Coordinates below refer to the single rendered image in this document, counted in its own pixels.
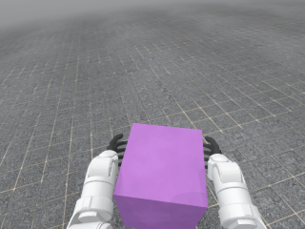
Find carton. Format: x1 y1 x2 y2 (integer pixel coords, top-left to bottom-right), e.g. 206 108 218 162
113 123 208 229

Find robot right hand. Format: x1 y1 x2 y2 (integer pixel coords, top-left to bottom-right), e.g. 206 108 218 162
203 136 222 169

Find left robot forearm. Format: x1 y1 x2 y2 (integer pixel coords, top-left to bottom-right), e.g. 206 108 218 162
67 150 118 229

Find right robot forearm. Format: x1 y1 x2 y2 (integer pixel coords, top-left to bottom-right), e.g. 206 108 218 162
208 154 267 229

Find robot left hand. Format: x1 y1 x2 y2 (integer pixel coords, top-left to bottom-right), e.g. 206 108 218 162
107 134 128 167

